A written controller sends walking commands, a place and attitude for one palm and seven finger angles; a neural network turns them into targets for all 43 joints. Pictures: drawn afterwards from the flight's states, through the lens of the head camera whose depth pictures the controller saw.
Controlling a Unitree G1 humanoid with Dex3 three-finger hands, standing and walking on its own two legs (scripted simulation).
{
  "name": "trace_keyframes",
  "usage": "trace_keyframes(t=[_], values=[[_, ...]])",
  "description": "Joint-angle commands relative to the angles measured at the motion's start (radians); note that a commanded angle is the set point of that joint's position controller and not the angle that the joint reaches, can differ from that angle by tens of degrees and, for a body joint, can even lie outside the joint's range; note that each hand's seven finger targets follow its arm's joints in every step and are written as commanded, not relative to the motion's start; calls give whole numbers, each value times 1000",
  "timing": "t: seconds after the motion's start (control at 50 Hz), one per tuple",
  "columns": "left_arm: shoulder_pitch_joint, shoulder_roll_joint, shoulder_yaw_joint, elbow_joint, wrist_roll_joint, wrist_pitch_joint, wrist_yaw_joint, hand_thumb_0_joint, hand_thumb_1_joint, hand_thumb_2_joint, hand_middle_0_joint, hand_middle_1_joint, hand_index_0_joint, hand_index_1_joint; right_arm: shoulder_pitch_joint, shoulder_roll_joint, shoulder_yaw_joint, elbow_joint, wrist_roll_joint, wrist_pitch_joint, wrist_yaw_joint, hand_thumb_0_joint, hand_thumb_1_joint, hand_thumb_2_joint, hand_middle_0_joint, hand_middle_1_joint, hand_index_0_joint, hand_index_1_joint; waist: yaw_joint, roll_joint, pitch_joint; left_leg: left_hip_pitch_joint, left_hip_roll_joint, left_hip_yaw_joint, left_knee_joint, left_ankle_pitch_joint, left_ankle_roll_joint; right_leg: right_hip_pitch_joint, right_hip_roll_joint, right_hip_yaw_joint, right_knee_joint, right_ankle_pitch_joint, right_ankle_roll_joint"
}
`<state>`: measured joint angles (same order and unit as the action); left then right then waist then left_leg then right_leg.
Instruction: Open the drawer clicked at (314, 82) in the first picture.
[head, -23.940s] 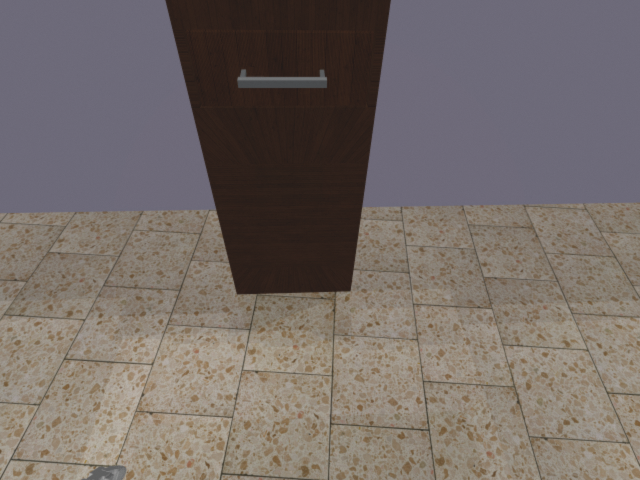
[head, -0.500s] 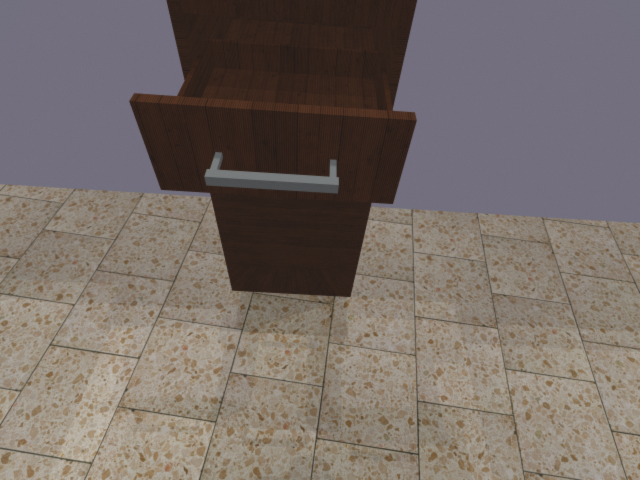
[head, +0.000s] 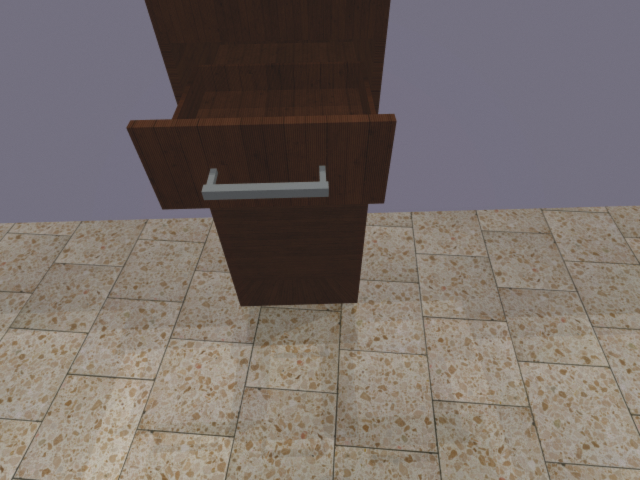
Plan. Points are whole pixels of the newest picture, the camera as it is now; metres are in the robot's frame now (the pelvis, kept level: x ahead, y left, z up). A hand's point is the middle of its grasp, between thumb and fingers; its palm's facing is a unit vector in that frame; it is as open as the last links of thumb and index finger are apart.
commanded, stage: let the arm hang, fingers relaxed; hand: left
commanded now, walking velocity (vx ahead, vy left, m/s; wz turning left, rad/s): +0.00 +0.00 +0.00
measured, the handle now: (267, 182) +0.51 +0.11 +0.09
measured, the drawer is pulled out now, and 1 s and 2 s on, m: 0.29 0.29 0.29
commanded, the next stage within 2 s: look to check the result in 0.22 s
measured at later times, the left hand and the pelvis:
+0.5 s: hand out of the picture -0.01 +0.14 -0.18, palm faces +0.06 -0.98 -0.16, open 7.4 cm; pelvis +0.00 -0.01 +0.00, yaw +0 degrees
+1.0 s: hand out of the picture +0.02 +0.15 -0.18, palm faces +0.06 -0.98 -0.19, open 7.3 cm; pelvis +0.02 -0.02 +0.00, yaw +0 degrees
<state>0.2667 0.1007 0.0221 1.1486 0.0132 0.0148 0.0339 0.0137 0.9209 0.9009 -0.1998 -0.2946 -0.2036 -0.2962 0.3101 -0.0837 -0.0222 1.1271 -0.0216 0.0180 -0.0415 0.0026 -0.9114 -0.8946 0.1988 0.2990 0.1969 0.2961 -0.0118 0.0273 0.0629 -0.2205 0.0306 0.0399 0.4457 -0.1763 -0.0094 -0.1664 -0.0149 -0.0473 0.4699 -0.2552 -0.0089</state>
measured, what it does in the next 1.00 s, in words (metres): stands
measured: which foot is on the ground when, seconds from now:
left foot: down 0.00-1.00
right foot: down 0.00-1.00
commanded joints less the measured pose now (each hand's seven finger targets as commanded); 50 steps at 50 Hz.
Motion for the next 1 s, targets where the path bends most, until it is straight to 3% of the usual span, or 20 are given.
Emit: trace_keyframes(t=[0.0,0.04,0.1,0.14,0.22,0.24,0.5,0.54,0.88,0.98], values=[[86,104,25,-17,-1,-7,5,0,900,900,-200,-300,-200,-300,82,-84,-20,-18,-1,-5,-4,0,-900,-900,200,300,200,300,5,0,72,-41,64,-90,-98,-106,39,-99,-58,73,-117,-51,-35],[92,106,26,-22,-1,-11,5,0,900,900,-200,-300,-200,-300,80,-81,-21,-21,2,-4,-4,0,-900,-900,200,300,200,300,6,-20,59,-15,62,-78,-81,-80,39,-105,-57,79,-130,-56,-36],[75,107,27,-26,-2,-10,5,0,900,900,-200,-300,-200,-300,87,-82,-21,-20,0,-4,-4,0,-900,-900,200,300,200,300,0,-2,61,-18,64,-82,-69,-61,38,-114,-65,80,-123,-46,-40],[83,110,28,-26,-1,-11,5,0,900,900,-200,-300,-200,-300,78,-79,-22,-22,2,-2,-3,0,-900,-900,200,300,200,300,5,-30,64,-6,63,-74,-64,-65,38,-124,-63,83,-141,-73,-40],[68,109,29,-28,-1,-10,4,0,900,900,-200,-300,-200,-300,83,-80,-24,-22,-2,0,-3,0,-900,-900,200,300,200,300,-3,-10,61,-5,58,-73,-47,-61,34,-137,-73,94,-145,-90,-46],[72,114,29,-31,-2,-10,4,0,900,900,-200,-300,-200,-300,82,-80,-23,-23,1,2,-3,0,-900,-900,200,300,200,300,-2,-33,57,1,61,-71,-51,-72,35,-132,-65,93,-155,-109,-44],[62,107,29,-28,-3,-11,5,0,900,900,-200,-300,-200,-300,56,-91,-24,-24,0,-2,-8,0,-900,-900,200,300,200,300,0,6,34,8,70,-73,-35,5,33,-102,-71,87,-134,-14,-46],[66,107,30,-28,-3,-13,5,0,900,900,-200,-300,-200,-300,52,-96,-23,-26,3,-3,-8,0,-900,-900,200,300,200,300,2,-15,24,21,74,-76,-38,16,34,-97,-65,82,-133,-3,-43],[41,120,25,-23,-5,-14,4,0,900,900,-200,-300,-200,-300,19,-109,-19,-14,3,-4,-8,0,-900,-900,200,300,200,300,2,-13,27,39,74,-72,-49,61,27,-61,-74,77,-144,54,-37],[43,125,24,-26,-6,-17,5,0,900,900,-200,-300,-200,-300,19,-114,-17,-10,3,-7,-9,0,-900,-900,200,300,200,300,2,-19,3,56,78,-66,-45,108,27,-36,-78,75,-135,129,-35]])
